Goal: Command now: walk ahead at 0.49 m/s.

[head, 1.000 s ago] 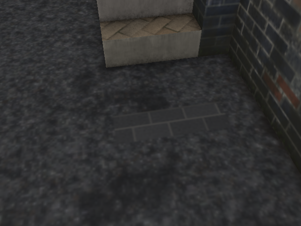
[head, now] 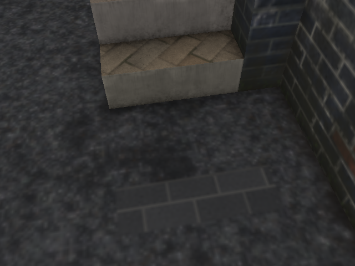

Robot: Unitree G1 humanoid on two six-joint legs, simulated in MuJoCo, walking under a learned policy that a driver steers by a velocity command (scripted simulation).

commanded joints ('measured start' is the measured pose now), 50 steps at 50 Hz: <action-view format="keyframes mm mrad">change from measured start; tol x16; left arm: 1 -33 150 35 -105 8 -14 -8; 21 -583 79 20 -265 11 22 -41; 24 -454 115 37 -234 8 8 -24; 27 30 287 97 -112 57 -12 11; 31 -196 119 64 -115 6 -4 -24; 50 39 145 61 -5 10 -51 8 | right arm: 1 244 -158 -54 51 32 5 1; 28 499 -95 -16 172 38 -40 -15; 50 -137 -72 -13 -48 8 -14 35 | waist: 1 -84 49 -112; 22 -92 69 37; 28 89 -175 -379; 32 -44 -29 -54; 50 -7 -84 33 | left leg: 1 516 420 -691 -372 -354 210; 7 216 266 -321 -471 75 102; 21 570 275 -204 -390 455 46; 25 532 258 -149 -67 780 -1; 26 356 222 -127 153 594 -19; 28 -164 -5 -132 711 -383 -66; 29 -220 77 -184 728 -291 -60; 43 -234 164 -84 159 196 -132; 50 -178 130 -75 -33 128 -78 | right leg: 1 -611 -82 75 476 124 -26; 5 -448 -160 57 292 198 6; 15 -622 -179 -55 -142 508 67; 22 -605 -122 -74 -324 380 17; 26 52 -127 -12 -451 299 -90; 28 370 -518 713 -629 178 -263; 34 -136 -313 199 -738 482 -121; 50 117 -305 51 -746 718 -74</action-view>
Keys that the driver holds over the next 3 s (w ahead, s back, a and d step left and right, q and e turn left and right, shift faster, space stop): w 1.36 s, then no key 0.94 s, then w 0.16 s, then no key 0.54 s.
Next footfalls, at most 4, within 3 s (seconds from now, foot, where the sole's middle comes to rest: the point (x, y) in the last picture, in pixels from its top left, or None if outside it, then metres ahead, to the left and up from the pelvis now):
0.52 right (225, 265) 0.45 -0.12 -0.75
1.08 left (173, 184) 0.77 0.08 -0.75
1.54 right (210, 146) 0.97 -0.08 -0.75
1.88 left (155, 161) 0.88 0.16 -0.75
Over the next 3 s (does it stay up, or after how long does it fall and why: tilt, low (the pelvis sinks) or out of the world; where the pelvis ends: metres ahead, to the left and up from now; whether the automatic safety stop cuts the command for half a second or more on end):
stays up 0.92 0.05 0.03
